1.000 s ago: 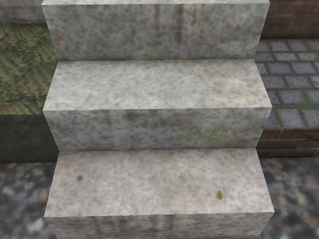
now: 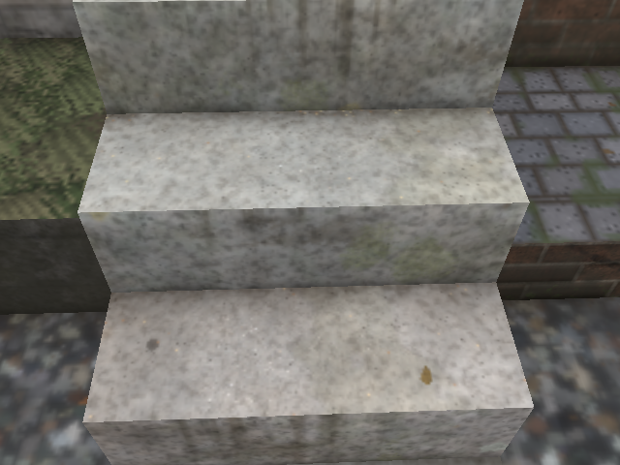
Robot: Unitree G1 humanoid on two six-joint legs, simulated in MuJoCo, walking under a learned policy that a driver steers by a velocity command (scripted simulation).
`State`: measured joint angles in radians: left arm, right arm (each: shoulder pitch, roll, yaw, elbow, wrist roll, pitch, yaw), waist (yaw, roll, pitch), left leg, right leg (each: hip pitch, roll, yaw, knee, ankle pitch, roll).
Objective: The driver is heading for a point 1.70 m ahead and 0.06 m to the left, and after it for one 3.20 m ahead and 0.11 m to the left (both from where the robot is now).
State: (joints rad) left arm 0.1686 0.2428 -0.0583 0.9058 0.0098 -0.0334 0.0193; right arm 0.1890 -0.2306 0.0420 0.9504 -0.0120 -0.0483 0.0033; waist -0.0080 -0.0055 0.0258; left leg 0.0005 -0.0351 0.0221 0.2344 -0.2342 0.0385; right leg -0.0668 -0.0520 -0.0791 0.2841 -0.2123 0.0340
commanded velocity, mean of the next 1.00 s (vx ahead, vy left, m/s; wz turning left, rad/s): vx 0.50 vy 0.00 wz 0.00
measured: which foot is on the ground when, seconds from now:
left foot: down 0.00-1.00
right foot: down 0.00-1.00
